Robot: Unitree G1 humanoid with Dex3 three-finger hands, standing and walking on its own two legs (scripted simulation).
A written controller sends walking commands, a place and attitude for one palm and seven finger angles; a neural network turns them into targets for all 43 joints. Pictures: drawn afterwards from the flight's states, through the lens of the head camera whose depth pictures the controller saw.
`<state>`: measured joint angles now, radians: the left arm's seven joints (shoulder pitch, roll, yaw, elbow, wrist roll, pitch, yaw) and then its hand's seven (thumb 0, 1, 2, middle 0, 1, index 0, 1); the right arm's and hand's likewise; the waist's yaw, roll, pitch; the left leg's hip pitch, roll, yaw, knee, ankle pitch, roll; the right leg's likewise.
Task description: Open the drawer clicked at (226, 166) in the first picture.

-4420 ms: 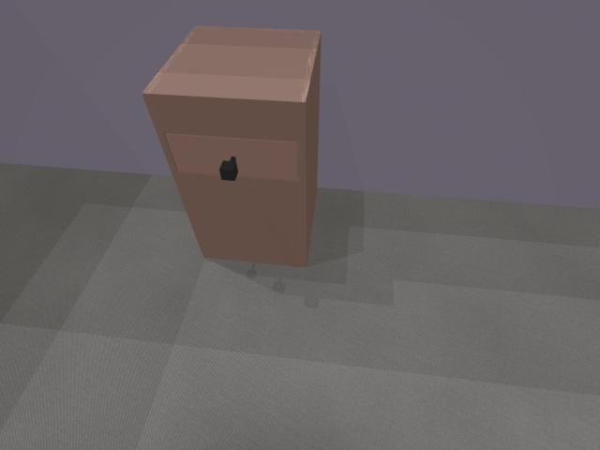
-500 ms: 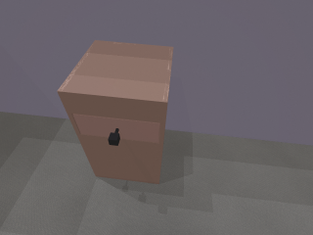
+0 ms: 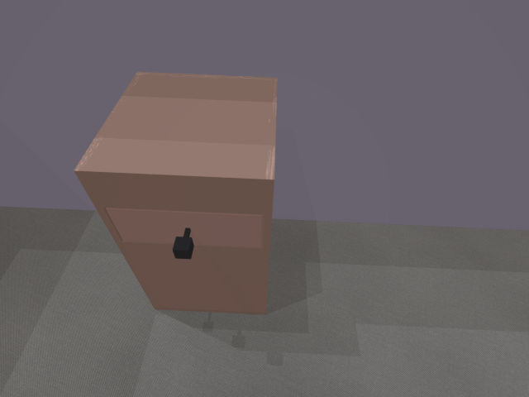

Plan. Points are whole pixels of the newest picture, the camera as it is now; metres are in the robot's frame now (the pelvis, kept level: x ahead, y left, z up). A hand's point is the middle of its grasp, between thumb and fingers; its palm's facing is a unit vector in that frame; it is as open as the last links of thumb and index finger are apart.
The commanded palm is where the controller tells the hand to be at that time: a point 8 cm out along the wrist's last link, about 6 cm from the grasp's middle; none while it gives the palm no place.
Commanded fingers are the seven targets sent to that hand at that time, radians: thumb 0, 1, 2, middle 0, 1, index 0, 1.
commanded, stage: come to a stop and stand still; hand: left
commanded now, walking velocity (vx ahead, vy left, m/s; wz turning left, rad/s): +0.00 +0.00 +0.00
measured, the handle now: (185, 241) +0.51 +0.23 -0.22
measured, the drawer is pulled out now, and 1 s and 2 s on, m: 0.00 0.00 0.00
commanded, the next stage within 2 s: look again from close up in 1.14 s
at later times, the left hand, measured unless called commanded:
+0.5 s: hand out of the picture -0.03 +0.11 -0.16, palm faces +0.03 -0.98 -0.19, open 7.4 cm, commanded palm none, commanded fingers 0.00 0.90 0.90 -0.20 -0.30 -0.20 -0.30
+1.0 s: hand out of the picture -0.02 +0.08 -0.17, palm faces +0.05 -0.98 -0.20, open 7.3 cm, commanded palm none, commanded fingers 0.00 0.90 0.90 -0.20 -0.30 -0.20 -0.30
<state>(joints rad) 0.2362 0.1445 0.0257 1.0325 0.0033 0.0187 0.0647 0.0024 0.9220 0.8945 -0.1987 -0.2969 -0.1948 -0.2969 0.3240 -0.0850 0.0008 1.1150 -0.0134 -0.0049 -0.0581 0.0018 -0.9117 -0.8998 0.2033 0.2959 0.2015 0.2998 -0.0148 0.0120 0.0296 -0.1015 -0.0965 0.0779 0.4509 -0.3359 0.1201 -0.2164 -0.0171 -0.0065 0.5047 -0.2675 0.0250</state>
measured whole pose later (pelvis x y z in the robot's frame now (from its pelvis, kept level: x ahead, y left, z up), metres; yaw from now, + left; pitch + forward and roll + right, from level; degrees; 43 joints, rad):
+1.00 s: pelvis +0.00 -0.09 +0.01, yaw +1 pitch -1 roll +1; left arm 0.32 0.12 -0.02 1.13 0.00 -0.03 0.04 0.01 0.92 0.89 -0.20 -0.30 -0.20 -0.30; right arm 0.38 -0.12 0.04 1.17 -0.01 -0.02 -0.04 0.00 -0.91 -0.90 0.20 0.30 0.20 0.30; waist -0.01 0.03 0.01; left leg -0.09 0.00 0.02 0.40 -0.30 0.00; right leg -0.18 0.07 -0.07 0.42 -0.23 -0.10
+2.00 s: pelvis +0.00 -0.09 +0.01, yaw +2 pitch +0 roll +0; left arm 0.34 0.11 0.00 1.11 0.01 -0.02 0.04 0.00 0.91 0.89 -0.20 -0.30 -0.20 -0.30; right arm 0.39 -0.11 0.03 1.14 -0.01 0.00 -0.04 0.00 -0.91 -0.90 0.20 0.30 0.20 0.30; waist 0.01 0.02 0.00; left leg -0.12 0.00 0.01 0.42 -0.30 0.00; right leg -0.19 0.07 -0.08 0.41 -0.22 -0.10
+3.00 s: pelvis +0.01 -0.02 +0.01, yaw +0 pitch -1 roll +0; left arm 0.31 0.11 -0.01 1.13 0.01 0.00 0.04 0.01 0.93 0.89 -0.20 -0.30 -0.20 -0.30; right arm 0.33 -0.11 0.03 1.15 -0.01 -0.02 -0.05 0.00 -0.91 -0.90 0.20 0.30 0.20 0.30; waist 0.00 0.00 0.04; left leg -0.06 -0.03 0.15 0.38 -0.30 0.06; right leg -0.17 -0.01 0.00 0.47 -0.27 0.00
